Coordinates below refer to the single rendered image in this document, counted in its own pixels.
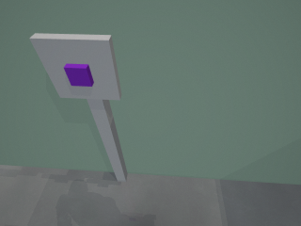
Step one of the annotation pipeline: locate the panel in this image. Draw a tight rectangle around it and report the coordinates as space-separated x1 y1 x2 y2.
29 33 128 182

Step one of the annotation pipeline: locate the button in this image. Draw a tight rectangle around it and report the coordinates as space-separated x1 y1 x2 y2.
64 63 94 87

